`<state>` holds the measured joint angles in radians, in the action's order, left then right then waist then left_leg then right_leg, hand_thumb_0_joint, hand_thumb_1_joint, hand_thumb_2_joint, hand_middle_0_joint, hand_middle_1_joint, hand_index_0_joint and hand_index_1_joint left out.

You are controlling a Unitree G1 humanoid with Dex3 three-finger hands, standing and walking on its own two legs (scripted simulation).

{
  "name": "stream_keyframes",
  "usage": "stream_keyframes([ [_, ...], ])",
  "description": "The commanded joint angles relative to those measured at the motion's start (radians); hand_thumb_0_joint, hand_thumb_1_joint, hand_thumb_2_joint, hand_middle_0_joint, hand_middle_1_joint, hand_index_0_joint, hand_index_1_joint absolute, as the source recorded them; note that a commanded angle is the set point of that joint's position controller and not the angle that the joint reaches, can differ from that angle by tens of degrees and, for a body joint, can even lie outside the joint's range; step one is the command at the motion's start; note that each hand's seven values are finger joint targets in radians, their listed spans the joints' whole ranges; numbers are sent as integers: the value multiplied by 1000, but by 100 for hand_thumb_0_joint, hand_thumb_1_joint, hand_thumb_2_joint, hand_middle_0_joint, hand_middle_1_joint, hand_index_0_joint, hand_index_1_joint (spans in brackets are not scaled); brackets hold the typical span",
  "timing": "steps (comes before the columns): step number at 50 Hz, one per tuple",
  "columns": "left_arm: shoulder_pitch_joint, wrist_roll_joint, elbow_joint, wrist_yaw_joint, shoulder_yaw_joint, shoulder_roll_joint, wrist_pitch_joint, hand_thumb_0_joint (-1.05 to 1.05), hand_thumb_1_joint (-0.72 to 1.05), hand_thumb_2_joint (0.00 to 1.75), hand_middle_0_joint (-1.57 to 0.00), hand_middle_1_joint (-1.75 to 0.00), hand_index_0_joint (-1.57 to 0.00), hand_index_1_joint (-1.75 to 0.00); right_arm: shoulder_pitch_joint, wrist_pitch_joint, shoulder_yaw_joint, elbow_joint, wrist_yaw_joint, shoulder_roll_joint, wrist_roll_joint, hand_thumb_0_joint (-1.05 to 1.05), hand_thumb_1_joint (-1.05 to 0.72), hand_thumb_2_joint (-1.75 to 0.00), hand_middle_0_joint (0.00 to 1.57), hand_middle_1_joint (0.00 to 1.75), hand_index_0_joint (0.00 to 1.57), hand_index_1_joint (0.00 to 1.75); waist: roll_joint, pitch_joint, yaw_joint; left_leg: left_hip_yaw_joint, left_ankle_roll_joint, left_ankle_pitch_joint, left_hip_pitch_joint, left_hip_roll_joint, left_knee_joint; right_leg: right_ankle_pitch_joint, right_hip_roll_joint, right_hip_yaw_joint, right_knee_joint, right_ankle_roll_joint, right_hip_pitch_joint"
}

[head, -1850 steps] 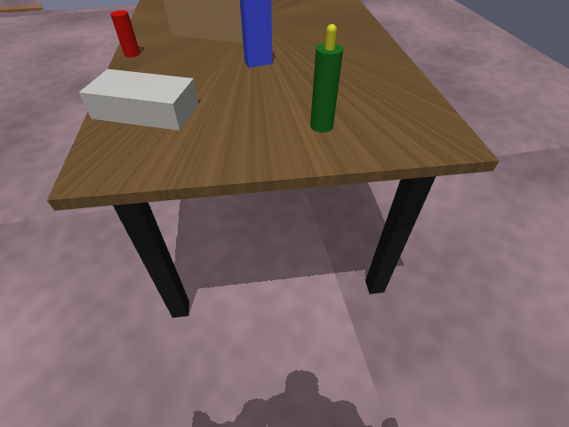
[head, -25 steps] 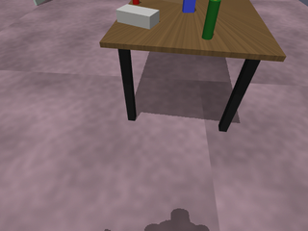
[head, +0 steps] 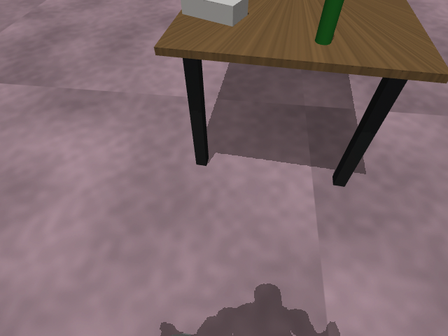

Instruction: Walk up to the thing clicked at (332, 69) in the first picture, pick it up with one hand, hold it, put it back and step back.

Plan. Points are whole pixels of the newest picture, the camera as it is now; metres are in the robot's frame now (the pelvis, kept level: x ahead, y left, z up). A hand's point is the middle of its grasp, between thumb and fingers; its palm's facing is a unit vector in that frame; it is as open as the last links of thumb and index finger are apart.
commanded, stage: step back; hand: right
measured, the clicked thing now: (333, 5) +1.07 -0.30 +0.11
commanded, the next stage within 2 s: stand in 0.28 s
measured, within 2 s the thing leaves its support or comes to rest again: neither
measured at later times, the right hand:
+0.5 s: hand out of the picture +0.12 -0.23 -0.13, palm faces +0.04 +0.95 -0.32, open 7.4 cm
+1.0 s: hand out of the picture +0.05 -0.24 -0.13, palm faces +0.05 +0.94 -0.32, open 7.4 cm
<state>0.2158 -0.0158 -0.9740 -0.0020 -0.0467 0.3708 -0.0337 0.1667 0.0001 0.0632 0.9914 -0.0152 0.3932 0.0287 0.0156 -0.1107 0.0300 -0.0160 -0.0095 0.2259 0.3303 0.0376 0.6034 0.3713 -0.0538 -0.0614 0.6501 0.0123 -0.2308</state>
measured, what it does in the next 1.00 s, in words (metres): stands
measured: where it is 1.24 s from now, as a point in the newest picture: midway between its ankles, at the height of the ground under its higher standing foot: outside the picture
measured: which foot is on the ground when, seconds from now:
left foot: down 0.00-1.00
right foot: down 0.00-1.00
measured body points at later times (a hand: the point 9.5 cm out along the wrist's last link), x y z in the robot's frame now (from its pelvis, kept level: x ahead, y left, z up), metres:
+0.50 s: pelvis +0.02 +0.02 +0.02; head +0.02 +0.02 +0.47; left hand +0.12 +0.31 -0.11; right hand +0.11 -0.28 -0.11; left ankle +0.06 +0.14 -0.72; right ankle -0.02 -0.12 -0.72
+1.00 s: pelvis +0.00 +0.02 +0.02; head +0.01 +0.02 +0.47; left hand +0.09 +0.32 -0.11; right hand +0.05 -0.29 -0.11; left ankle +0.06 +0.14 -0.72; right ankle -0.02 -0.12 -0.72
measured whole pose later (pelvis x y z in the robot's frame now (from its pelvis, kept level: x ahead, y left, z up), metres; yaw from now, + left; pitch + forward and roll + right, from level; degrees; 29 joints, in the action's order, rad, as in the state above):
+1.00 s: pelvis +0.00 +0.02 +0.02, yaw -3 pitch -3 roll +0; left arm 0.12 -0.01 -1.13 0.01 0.00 0.36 -0.01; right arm 0.11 0.01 0.01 1.15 -0.03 0.34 0.01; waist 0.00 -0.06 -0.02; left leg 0.05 -0.02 0.11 0.19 0.04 0.35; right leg 0.21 -0.03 0.00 0.35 0.03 -0.08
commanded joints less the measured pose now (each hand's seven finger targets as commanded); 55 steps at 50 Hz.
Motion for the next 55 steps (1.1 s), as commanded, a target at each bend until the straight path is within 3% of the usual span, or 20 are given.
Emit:
stream_keyframes([
  [1,-44,20,96,-15,-28,174,2,0,90,90,-20,-30,-20,-30,24,34,51,-41,33,232,8,0,-90,-90,20,30,20,30,67,205,-36,-209,116,-272,-220,189,-185,-260,7,60,99,-34,-106],
  [2,-35,26,72,-22,-33,191,17,0,90,90,-20,-30,-20,-30,-28,31,50,-55,31,279,-5,0,-90,-90,20,30,20,30,132,212,-27,-306,221,-173,-114,285,-217,43,48,40,116,-29,-46],
  [3,-21,19,45,-23,-34,206,21,0,90,90,-20,-30,-20,-30,-84,27,52,-56,29,278,-6,0,-90,-90,20,30,20,30,139,181,-11,-320,245,-111,-37,305,-232,121,30,54,120,-30,17],
  [5,-17,12,25,-16,-30,191,16,0,90,90,-20,-30,-20,-30,-118,22,33,-53,30,241,2,0,-90,-90,20,30,20,30,140,165,6,-193,178,-92,-49,223,-202,82,25,62,7,-45,16],
  [7,23,8,0,-17,-35,210,5,0,90,90,-20,-30,-20,-30,-149,23,21,-54,31,206,-8,0,-90,-90,20,30,20,30,128,177,21,-114,102,-197,-42,158,-113,-188,-6,91,-111,-46,76],
  [8,4,8,0,-18,-42,223,2,0,90,90,-20,-30,-20,-30,-140,26,14,-48,32,192,-11,0,-90,-90,20,30,20,30,107,190,12,-85,80,-263,-34,132,-76,-290,-24,121,-117,-52,117],
  [10,-41,7,1,-20,-46,248,-3,0,90,90,-20,-30,-20,-30,-135,25,7,-38,31,164,-18,0,-90,-90,20,30,20,30,62,208,-16,-46,53,-253,-64,96,-66,-377,-69,183,-127,-82,102],
  [11,-77,7,3,-18,-42,250,-2,0,90,90,-20,-30,-20,-30,-127,23,6,-23,31,160,-18,0,-90,-90,20,30,20,30,36,202,-27,-48,52,-221,-105,98,-88,-365,-73,187,-130,-78,57],
  [13,-103,8,2,-17,-30,227,2,0,90,90,-20,-30,-20,-30,-163,26,7,-6,30,175,-15,0,-90,-90,20,30,20,30,30,185,-20,-67,65,-226,-131,124,-128,-340,-43,144,-143,-54,34],
  [14,-86,17,-28,-8,-6,181,1,0,90,90,-20,-30,-20,-30,-126,32,2,6,23,193,-21,0,-90,-90,20,30,20,30,44,206,-20,-90,67,-221,-155,122,-152,-291,-47,130,-185,-42,75],
  [17,-117,14,-43,-6,-2,205,-8,0,90,90,-20,-30,-20,-30,-138,35,-2,23,17,164,-25,0,-90,-90,20,30,20,30,-15,200,-41,-53,47,-315,-228,107,-153,-388,-67,148,-229,-38,66],
  [19,-127,12,-55,-7,2,202,-7,0,90,90,-20,-30,-20,-30,-157,34,-4,28,16,163,-24,0,-90,-90,20,30,20,30,-15,161,-36,-55,43,-257,-222,105,-187,-336,-65,142,-270,-30,63],
  [24,-153,13,-70,-4,3,202,-12,0,90,90,-20,-30,-20,-30,-163,35,-8,49,10,161,-23,0,-90,-90,20,30,20,30,-26,145,-34,-44,33,-242,-235,101,-243,-324,-76,144,-325,-23,93],
  [26,-159,12,-79,-3,2,206,-9,0,90,90,-20,-30,-20,-30,-169,34,-10,53,9,156,-21,0,-90,-90,20,30,20,30,-19,119,-34,-43,27,-172,-217,97,-272,-255,-75,146,-351,-23,83],
  [29,-159,11,-85,-2,2,203,-11,0,90,90,-20,-30,-20,-30,-168,36,-9,61,8,159,-21,0,-90,-90,20,30,20,30,-16,138,-31,-40,23,-179,-237,99,-282,-259,-79,144,-363,-22,99],
  [31,-166,8,-88,-1,2,203,-9,0,90,90,-20,-30,-20,-30,-159,34,-9,68,7,159,-20,0,-90,-90,20,30,20,30,-11,121,-35,-37,19,-109,-217,92,-300,-200,-81,151,-385,-24,90],
  [37,-162,9,-96,1,3,206,-9,0,90,90,-20,-30,-20,-30,-152,38,-11,80,8,153,-21,0,-90,-90,20,30,20,30,-12,147,-32,-41,19,-175,-235,103,-305,-252,-84,145,-379,-25,114],
  [42,-157,8,-101,3,3,204,-2,0,90,90,-20,-30,-20,-30,-130,34,-11,93,10,165,-19,0,-90,-90,20,30,20,30,0,100,-41,-51,13,-31,-212,100,-337,-141,-73,145,-395,-25,63],
  [46,-134,4,-104,4,8,196,0,0,90,90,-20,-30,-20,-30,-126,27,-11,94,7,167,-19,0,-90,-90,20,30,20,30,-8,70,-37,-54,14,19,-197,97,-340,-87,-68,147,-413,-23,25],
  [55,-127,6,-94,4,9,197,-3,0,90,90,-20,-30,-20,-30,-109,32,-14,94,8,165,-17,0,-90,-90,20,30,20,30,-9,131,-42,-45,21,-80,-226,101,-312,-183,-77,152,-391,-26,64],
])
